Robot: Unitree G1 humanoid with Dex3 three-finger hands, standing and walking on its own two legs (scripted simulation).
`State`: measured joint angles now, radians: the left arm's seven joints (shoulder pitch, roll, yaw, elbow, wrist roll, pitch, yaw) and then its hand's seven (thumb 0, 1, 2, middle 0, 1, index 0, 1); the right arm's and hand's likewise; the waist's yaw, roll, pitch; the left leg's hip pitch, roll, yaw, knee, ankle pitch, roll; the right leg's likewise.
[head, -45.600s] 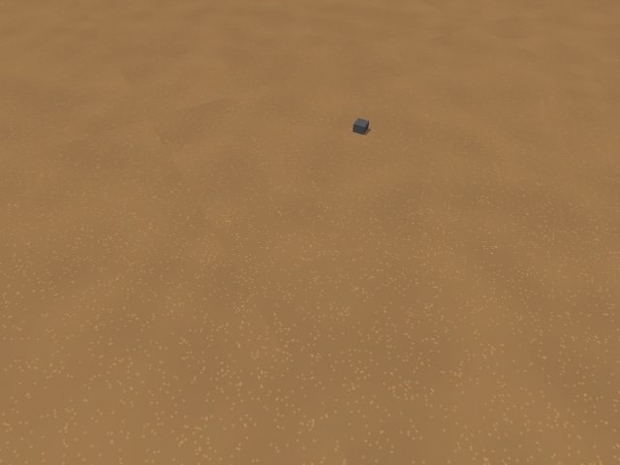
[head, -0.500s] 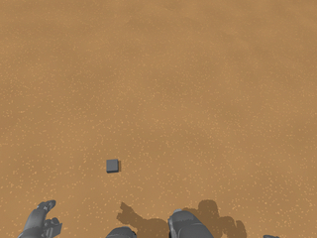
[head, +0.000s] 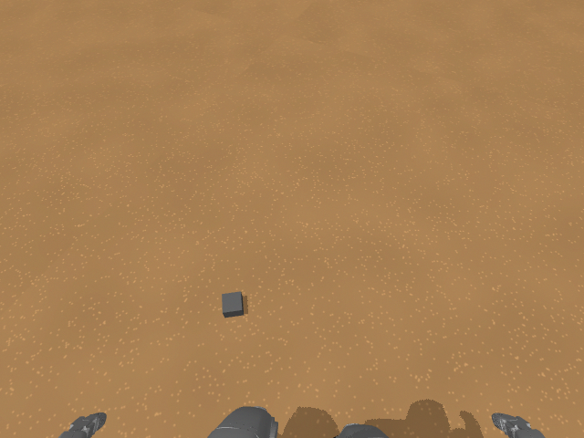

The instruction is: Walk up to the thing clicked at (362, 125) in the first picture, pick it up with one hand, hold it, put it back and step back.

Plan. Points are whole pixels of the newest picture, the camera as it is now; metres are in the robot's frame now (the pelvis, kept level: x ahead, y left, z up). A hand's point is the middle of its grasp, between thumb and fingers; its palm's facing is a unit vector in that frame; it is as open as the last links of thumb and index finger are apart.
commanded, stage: step back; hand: left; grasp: from above
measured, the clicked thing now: (232, 304) +0.57 +0.23 -0.74
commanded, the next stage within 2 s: none
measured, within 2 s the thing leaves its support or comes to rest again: neither
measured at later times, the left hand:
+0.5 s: hand out of the picture -0.04 +0.29 -0.16, palm faces -0.04 -0.92 -0.38, open 7.4 cm
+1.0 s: hand out of the picture -0.16 +0.25 -0.15, palm faces +0.04 -0.93 -0.37, open 7.4 cm
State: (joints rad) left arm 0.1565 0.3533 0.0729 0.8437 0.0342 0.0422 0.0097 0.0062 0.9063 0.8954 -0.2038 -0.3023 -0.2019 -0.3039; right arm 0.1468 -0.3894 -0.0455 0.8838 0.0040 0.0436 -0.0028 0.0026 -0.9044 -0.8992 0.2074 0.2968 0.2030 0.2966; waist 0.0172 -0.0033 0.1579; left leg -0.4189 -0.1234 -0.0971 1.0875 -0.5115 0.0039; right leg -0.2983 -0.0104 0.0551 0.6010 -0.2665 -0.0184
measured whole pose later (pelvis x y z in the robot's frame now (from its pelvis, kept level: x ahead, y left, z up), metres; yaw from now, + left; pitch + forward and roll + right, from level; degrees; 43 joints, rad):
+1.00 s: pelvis -0.31 -0.02 -0.01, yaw +2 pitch -4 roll +2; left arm 0.10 0.39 0.09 0.74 0.03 0.09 0.01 0.00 0.91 0.90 -0.20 -0.30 -0.20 -0.30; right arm 0.24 -0.34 -0.03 0.87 -0.04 0.02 -0.02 0.00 -0.90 -0.90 0.21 0.30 0.20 0.30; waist 0.00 -0.08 0.19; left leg -0.26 -0.05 -0.01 0.66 -0.34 0.02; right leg -0.48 0.00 0.06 0.90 -0.45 -0.01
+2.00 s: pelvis -0.47 -0.11 +0.00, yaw +4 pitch -3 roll +0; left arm 0.21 0.35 0.07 0.97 0.04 -0.04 0.00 0.01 0.91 0.90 -0.20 -0.30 -0.20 -0.30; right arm 0.22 -0.38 -0.05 0.97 -0.03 0.02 0.01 0.00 -0.90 -0.90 0.21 0.30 0.20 0.30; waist 0.03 0.03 0.05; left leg -0.32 -0.02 -0.09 0.86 -0.50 0.01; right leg -0.26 -0.01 -0.06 0.59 -0.29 -0.04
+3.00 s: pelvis -0.44 -0.08 +0.02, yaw +4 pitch -3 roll +0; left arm 0.09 0.35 0.00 1.13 0.01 -0.02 0.00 0.00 0.91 0.90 -0.20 -0.30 -0.20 -0.30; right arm 0.08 -0.35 -0.01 1.14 -0.01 -0.01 0.02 0.00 -0.91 -0.90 0.21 0.30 0.20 0.30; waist 0.00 0.00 0.07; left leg -0.13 0.03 0.01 0.33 -0.15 -0.02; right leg -0.08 -0.03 -0.01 0.34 -0.20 0.02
